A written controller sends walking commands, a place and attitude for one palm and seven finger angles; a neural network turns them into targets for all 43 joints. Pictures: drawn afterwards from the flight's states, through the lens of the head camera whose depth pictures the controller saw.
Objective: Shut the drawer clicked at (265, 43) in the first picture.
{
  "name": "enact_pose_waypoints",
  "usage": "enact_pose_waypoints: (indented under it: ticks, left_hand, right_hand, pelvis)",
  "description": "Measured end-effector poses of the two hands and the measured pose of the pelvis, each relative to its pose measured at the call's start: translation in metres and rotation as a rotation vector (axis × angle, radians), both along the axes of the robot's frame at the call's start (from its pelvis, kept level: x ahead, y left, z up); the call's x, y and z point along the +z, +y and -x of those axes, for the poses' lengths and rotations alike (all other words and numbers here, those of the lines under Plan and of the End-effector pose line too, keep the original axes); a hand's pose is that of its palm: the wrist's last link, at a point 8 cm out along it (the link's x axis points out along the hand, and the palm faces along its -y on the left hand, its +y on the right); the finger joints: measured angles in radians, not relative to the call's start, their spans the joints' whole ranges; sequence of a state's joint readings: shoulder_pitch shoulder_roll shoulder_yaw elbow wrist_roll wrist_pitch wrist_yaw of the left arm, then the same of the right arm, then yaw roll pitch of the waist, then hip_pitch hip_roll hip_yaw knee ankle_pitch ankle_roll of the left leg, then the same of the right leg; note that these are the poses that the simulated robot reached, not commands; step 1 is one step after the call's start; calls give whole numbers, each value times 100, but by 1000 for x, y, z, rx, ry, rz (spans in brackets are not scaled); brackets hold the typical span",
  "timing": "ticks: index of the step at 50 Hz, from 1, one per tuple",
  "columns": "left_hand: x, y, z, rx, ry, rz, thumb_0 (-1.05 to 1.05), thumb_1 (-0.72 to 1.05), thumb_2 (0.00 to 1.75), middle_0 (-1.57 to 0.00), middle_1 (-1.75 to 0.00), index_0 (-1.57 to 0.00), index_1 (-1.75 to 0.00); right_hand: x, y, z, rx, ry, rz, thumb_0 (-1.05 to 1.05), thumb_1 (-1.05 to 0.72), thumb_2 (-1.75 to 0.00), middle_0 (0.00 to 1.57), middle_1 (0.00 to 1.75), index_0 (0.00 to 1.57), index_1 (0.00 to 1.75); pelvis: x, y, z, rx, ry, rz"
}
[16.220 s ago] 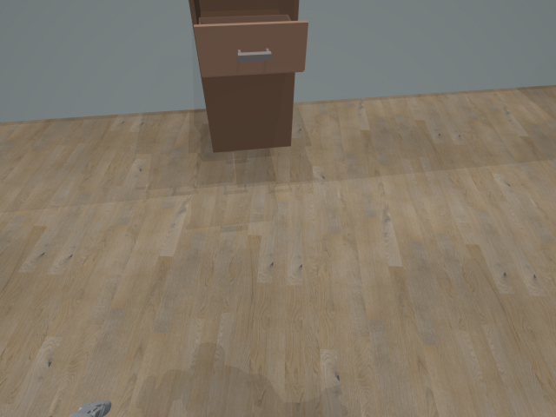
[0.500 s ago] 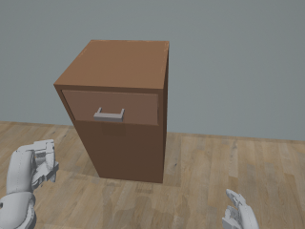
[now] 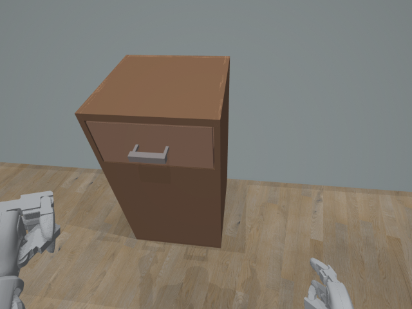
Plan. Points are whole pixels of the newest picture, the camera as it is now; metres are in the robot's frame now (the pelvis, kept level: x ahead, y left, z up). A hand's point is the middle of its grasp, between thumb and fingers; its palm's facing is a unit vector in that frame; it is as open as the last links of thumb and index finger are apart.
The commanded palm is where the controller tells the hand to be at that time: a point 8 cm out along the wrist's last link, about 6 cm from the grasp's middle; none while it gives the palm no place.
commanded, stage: step back with the hand held close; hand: left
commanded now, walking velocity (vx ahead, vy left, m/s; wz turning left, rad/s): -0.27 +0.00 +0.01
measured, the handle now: (149, 152) +0.58 +0.26 -0.07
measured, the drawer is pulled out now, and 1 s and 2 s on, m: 0.00 0.00 0.00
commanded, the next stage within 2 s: stop stepping back and stand still in 1.48 s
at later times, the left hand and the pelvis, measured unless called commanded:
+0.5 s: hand (21, 251) +0.15 +0.27 +0.16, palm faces +0.32 -0.81 -0.49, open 3.3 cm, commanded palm +0.08 +0.31 +0.18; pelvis -0.05 +0.04 +0.00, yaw -1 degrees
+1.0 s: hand out of the picture +0.09 +0.28 +0.16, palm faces +0.37 -0.78 -0.50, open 3.3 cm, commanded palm +0.02 +0.32 +0.18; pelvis -0.10 +0.04 -0.01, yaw +1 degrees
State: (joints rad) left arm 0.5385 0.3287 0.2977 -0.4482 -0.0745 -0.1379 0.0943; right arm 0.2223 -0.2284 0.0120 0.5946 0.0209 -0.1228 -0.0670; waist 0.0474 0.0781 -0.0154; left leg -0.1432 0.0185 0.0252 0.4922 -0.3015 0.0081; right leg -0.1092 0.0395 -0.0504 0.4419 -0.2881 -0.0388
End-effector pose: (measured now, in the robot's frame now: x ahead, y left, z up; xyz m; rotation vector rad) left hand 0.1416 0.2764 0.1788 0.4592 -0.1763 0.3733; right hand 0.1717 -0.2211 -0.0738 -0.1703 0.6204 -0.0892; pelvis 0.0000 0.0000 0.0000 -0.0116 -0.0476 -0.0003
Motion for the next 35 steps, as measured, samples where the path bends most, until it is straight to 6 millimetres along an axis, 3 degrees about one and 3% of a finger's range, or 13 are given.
enact_pose_waypoints:
  ticks: [4,12,23,35]
  left_hand:
    - [13,9,-8,-18,-49,-71,2,89,90,-141,-160,-140,-160]
    - [-10,13,-10,-94,92,-71,2,89,90,-140,-160,-140,-160]
    - [-1,33,24,-87,20,-110,2,89,90,-140,-160,-140,-160]
    - [-4,36,66,-59,-54,-106,2,89,90,-141,-160,-140,-160]
  right_hand:
    - [0,-5,7,-25,38,12,1,-90,-90,20,30,20,30]
    - [-2,-13,35,-127,123,42,1,-90,-90,20,30,20,30]
    - [1,11,62,-102,121,63,1,-90,-90,20,30,20,30]
    - [-4,27,90,-52,63,56,1,-90,-90,21,30,20,30]
  pelvis:
    - [1,4,4,-10,24,5]
    - [2,20,15,-28,60,-3]
    - [-2,34,45,-23,65,1]
    - [-12,37,80,-12,52,19]
